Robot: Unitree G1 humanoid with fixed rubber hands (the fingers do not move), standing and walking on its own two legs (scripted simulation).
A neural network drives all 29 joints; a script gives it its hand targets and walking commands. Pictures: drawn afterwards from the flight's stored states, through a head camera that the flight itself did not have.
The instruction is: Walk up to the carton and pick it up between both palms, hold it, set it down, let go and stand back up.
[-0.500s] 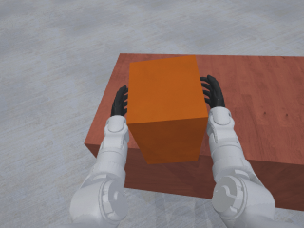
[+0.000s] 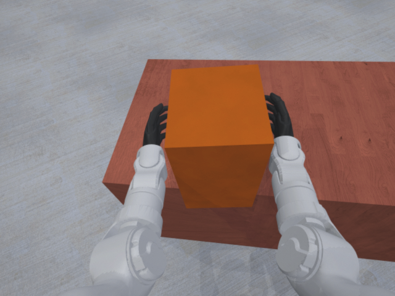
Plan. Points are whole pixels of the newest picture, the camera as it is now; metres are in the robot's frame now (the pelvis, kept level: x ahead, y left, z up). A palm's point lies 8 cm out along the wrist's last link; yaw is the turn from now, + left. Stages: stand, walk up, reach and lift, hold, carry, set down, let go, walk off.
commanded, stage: set down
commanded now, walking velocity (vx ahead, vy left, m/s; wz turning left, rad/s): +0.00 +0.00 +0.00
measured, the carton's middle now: (216, 146) +0.46 -0.01 +0.00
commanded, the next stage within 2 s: none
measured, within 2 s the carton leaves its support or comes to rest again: neither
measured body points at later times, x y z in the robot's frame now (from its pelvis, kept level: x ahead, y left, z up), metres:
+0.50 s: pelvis +0.00 +0.01 +0.00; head +0.10 -0.01 +0.44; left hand +0.46 +0.12 +0.05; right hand +0.46 -0.15 +0.06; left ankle -0.04 +0.11 -0.75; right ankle -0.01 -0.11 -0.75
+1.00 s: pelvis -0.01 +0.01 +0.00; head +0.10 -0.02 +0.43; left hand +0.47 +0.17 +0.06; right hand +0.48 -0.14 +0.07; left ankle -0.04 +0.11 -0.75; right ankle -0.01 -0.11 -0.75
